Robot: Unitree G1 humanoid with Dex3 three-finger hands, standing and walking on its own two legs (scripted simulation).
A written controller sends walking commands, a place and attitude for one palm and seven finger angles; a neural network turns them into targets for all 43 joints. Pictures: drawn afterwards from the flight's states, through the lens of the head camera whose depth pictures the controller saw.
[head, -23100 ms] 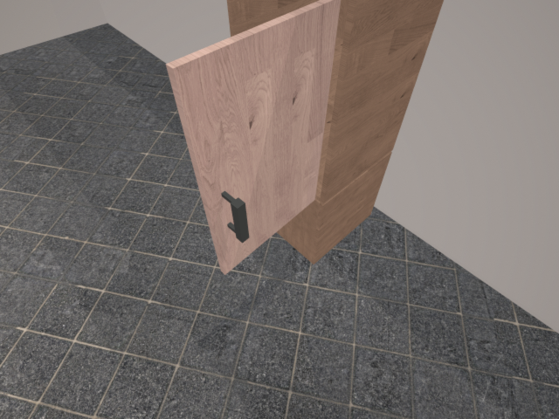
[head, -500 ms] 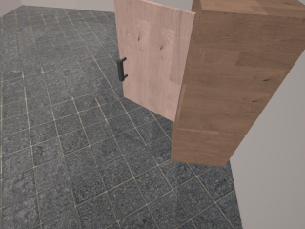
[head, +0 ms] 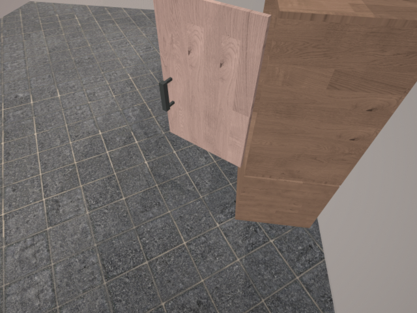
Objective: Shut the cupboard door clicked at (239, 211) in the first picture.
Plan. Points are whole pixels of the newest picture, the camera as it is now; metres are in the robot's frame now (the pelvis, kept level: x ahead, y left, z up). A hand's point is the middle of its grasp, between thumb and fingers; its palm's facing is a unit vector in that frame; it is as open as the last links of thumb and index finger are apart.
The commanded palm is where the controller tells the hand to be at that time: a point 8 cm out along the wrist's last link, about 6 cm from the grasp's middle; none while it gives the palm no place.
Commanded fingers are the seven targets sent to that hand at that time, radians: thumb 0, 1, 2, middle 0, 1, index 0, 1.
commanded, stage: look to check the result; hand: left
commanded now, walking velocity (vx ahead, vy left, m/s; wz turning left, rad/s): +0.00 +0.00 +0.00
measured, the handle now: (167, 94) +0.88 +0.21 -0.11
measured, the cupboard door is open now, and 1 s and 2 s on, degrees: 63 63 63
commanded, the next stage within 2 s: walk to a spot facing it in 0.12 s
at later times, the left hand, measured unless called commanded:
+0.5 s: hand out of the picture +0.03 +0.19 -0.19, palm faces +0.14 -0.97 -0.22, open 7.3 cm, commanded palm none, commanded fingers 0.00 0.90 0.90 -0.20 -0.30 -0.20 -0.30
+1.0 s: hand out of the picture +0.03 +0.22 -0.16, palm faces +0.38 -0.88 -0.29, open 7.4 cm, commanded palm none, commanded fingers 0.00 0.90 0.90 -0.20 -0.30 -0.20 -0.30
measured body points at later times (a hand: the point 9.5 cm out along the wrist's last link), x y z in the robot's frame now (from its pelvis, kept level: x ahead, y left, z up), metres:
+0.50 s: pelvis +0.01 +0.00 -0.01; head +0.04 +0.01 +0.44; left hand +0.02 +0.24 -0.17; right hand +0.04 -0.23 -0.17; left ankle +0.01 +0.10 -0.74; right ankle -0.02 -0.11 -0.74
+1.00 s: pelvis +0.00 -0.03 -0.01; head +0.05 -0.01 +0.44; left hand +0.01 +0.26 -0.14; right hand +0.14 -0.26 -0.15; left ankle +0.01 +0.09 -0.74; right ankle +0.04 -0.17 -0.72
